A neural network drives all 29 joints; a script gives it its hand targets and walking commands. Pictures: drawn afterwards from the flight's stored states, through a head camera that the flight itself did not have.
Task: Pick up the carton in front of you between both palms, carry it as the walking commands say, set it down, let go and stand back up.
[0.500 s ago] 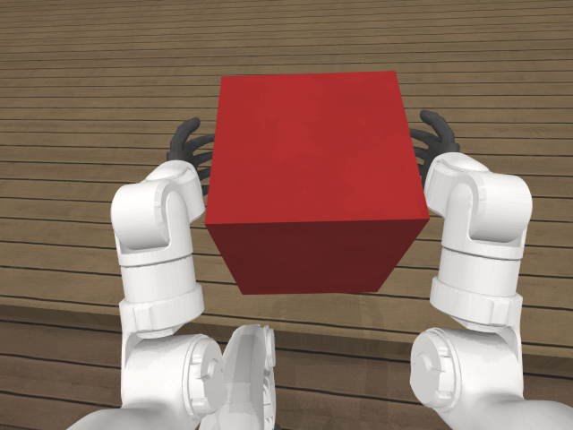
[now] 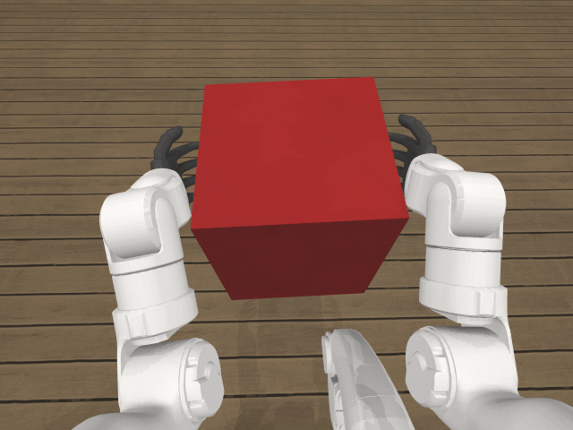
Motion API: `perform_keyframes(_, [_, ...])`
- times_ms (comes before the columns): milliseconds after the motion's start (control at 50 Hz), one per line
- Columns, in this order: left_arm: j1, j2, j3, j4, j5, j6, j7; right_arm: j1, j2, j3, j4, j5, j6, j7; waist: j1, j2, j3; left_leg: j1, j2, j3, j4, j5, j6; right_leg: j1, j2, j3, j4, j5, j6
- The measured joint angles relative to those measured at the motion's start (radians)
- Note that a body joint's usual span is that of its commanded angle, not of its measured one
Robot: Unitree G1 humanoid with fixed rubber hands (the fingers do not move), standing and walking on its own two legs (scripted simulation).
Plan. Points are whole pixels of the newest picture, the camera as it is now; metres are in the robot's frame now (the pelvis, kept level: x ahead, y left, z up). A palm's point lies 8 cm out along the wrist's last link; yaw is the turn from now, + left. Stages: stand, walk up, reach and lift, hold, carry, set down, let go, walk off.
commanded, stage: carry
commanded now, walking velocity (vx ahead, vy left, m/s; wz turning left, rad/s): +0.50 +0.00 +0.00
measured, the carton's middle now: (294, 201) +0.39 -0.02 +0.09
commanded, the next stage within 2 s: none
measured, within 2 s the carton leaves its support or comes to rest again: neither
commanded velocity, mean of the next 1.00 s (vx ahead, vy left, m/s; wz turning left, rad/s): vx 0.43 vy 0.00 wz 0.00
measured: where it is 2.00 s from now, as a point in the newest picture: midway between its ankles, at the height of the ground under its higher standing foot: (281, 258)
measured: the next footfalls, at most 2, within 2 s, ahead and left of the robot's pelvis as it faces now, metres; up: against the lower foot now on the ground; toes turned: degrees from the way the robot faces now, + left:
right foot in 0.22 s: +0.39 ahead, -0.15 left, +0.11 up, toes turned -6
left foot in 0.80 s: +0.72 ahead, +0.07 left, +0.11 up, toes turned +6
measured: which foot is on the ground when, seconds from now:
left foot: down 0.00-0.22, up 0.24-0.78, down 0.80-1.00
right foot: up 0.00-0.20, down 0.22-0.82, up 0.84-1.00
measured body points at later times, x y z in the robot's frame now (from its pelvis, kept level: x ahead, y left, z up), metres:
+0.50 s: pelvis +0.30 -0.08 +0.10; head +0.35 -0.09 +0.55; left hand +0.67 +0.10 +0.25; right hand +0.70 -0.21 +0.24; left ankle +0.31 +0.05 -0.51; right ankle +0.35 -0.15 -0.62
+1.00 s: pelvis +0.58 -0.02 +0.12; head +0.61 +0.00 +0.57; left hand +0.95 +0.13 +0.22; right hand +0.95 -0.18 +0.23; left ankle +0.62 +0.05 -0.62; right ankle +0.58 -0.17 -0.55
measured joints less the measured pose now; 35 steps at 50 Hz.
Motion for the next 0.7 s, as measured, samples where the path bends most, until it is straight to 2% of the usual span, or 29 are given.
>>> perform_keyframes(60, [-0.012,0.003,-0.020,0.005,-0.001,0.017,0.008,0.001,-0.007,-0.011,-0.018,-0.002,0.025,0.005,0.014,-0.004,-0.021,0.112,0.026,-0.027,-0.093,-0.017,-0.027,-0.112,-0.042,-0.023,-0.057,0.007,0.007])
perform_keyframes(140, [-0.039,0.006,-0.039,0.048,-0.006,0.048,0.024,-0.010,-0.018,-0.039,-0.003,-0.013,0.064,0.016,0.051,0.018,-0.068,0.282,0.074,-0.042,-0.291,0.006,-0.048,-0.052,-0.072,-0.107,-0.485,0.124,0.000])
perform_keyframes(180, [-0.063,0.014,-0.046,0.096,-0.009,0.052,0.028,-0.020,-0.020,-0.056,0.017,-0.020,0.076,0.019,0.079,0.024,-0.090,0.337,0.097,-0.042,-0.327,0.015,-0.064,0.063,-0.042,-0.142,-0.712,0.168,-0.012])
perform_keyframes(200, [-0.074,0.018,-0.050,0.127,-0.011,0.049,0.029,-0.021,-0.020,-0.065,0.029,-0.027,0.079,0.020,0.101,0.021,-0.094,0.342,0.107,-0.044,-0.284,0.013,-0.071,0.146,-0.016,-0.153,-0.823,0.182,-0.014])
perform_keyframes(220, [-0.081,0.018,-0.053,0.158,-0.012,0.042,0.030,-0.023,-0.023,-0.073,0.043,-0.034,0.080,0.023,0.131,0.025,-0.088,0.316,0.121,-0.051,-0.167,0.006,-0.071,0.210,0.006,-0.161,-0.892,0.236,-0.016])
perform_keyframes(240, [-0.086,0.016,-0.058,0.183,-0.011,0.029,0.032,-0.025,-0.027,-0.082,0.057,-0.040,0.076,0.034,0.153,0.035,-0.074,0.237,0.123,-0.087,0.048,0.025,-0.073,0.227,0.011,-0.168,-0.876,0.242,-0.016])
perform_keyframes(280, [-0.076,0.005,-0.069,0.214,-0.015,0.008,0.040,-0.019,-0.033,-0.100,0.075,-0.050,0.070,0.046,0.188,0.048,-0.042,0.037,0.052,-0.194,0.550,0.041,-0.059,0.268,0.017,-0.168,-0.869,0.202,-0.014])
perform_keyframes(300, [-0.059,0.001,-0.072,0.213,-0.020,0.003,0.043,-0.011,-0.027,-0.107,0.074,-0.057,0.071,0.048,0.196,0.059,-0.026,-0.051,0.018,-0.217,0.748,0.043,-0.043,0.302,0.024,-0.168,-0.891,0.189,-0.013])
perform_keyframes(340, [-0.021,-0.004,-0.073,0.187,-0.033,-0.003,0.046,0.012,-0.004,-0.111,0.047,-0.072,0.072,0.048,0.199,0.073,-0.006,-0.180,-0.010,-0.225,1.001,0.130,-0.010,0.370,0.040,-0.166,-0.958,0.183,-0.008])
perform_keyframes(380, [-0.005,-0.009,-0.067,0.153,-0.045,-0.015,0.046,0.032,0.013,-0.107,-0.002,-0.081,0.069,0.048,0.188,0.067,0.015,-0.277,-0.017,-0.207,1.095,0.069,0.010,0.435,0.041,-0.161,-1.032,0.188,-0.004])
perform_keyframes(440, [-0.002,-0.015,-0.058,0.092,-0.056,-0.035,0.047,0.043,0.017,-0.086,-0.073,-0.074,0.053,0.049,0.174,0.051,0.038,-0.381,-0.007,-0.160,0.994,-0.048,0.012,0.527,0.036,-0.147,-1.141,0.198,-0.005])
perform_keyframes(480, [-0.006,-0.016,-0.054,0.054,-0.060,-0.040,0.047,0.040,0.012,-0.070,-0.102,-0.065,0.044,0.049,0.164,0.050,0.034,-0.430,0.005,-0.136,0.871,-0.064,0.008,0.580,0.034,-0.139,-1.203,0.201,-0.001])
perform_keyframes(580, [-0.023,-0.009,-0.050,0.027,-0.053,-0.019,0.042,0.027,-0.008,-0.040,-0.114,-0.054,0.055,0.046,0.138,0.059,-0.020,-0.496,0.053,-0.103,0.600,0.042,-0.017,0.709,0.044,-0.125,-1.320,0.177,0.015])
perform_keyframes(700, [-0.046,-0.002,-0.051,0.103,-0.025,0.033,0.036,0.001,-0.035,-0.038,-0.022,-0.047,0.101,0.041,0.117,0.056,-0.103,-0.394,0.069,-0.060,0.211,0.196,-0.020,0.880,0.051,-0.105,-1.416,0.107,0.052])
